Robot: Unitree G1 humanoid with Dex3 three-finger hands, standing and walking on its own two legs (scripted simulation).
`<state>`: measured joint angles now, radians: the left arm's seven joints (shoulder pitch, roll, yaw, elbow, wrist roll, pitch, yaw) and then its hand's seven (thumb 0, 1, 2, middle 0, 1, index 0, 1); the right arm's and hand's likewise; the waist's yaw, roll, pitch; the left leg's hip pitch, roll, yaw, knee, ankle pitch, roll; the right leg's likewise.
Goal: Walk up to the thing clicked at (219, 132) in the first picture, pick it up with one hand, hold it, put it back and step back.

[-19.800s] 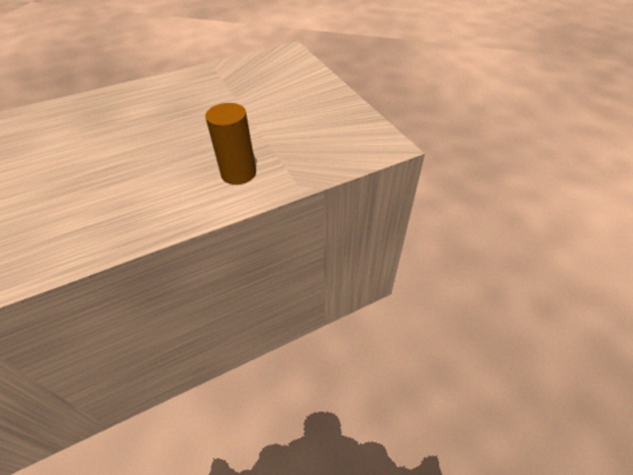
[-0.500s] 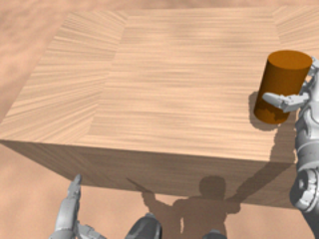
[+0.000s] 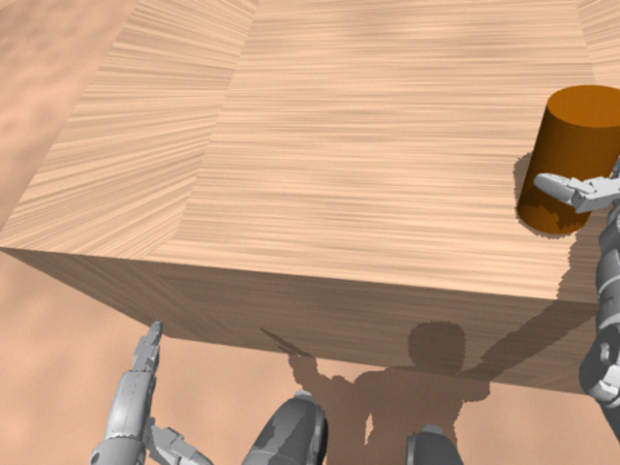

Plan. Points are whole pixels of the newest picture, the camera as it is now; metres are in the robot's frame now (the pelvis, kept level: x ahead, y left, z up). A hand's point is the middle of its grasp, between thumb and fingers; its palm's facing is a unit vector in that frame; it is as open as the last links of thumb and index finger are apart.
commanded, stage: loosen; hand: right
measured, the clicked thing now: (569, 165) +0.50 -0.22 +0.04
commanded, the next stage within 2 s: open in 0.16 s
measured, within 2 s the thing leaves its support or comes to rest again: rests again in 1.42 s
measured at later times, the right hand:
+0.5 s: hand (593, 157) +0.50 -0.24 +0.05, palm faces +0.24 +0.97 +0.00, open 11.8 cm
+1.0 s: hand (591, 145) +0.51 -0.24 +0.06, palm faces +0.23 +0.97 +0.02, open 14.5 cm
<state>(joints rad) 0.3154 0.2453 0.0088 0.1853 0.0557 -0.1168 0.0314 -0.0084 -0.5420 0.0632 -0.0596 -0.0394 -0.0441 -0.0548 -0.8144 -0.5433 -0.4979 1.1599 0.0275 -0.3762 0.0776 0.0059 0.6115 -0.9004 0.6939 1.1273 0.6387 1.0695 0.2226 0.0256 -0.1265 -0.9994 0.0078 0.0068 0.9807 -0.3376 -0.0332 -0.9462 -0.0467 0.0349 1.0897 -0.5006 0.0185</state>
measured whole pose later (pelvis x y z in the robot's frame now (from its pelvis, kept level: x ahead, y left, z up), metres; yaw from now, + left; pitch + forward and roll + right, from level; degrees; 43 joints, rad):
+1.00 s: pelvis +0.00 +0.00 -0.01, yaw +0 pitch +22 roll +3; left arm 0.37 0.24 0.03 0.07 0.04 -0.09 0.01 -0.01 -0.56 0.07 -0.07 -0.05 -0.04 -0.07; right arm -0.88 -0.57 -0.50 1.19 0.03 -0.38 0.09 0.00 0.48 -0.24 0.53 0.39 0.51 0.39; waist 0.23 0.02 -0.13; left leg -1.06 0.01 0.01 1.04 -0.36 -0.04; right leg -1.01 -0.04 0.05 1.15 -0.52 0.02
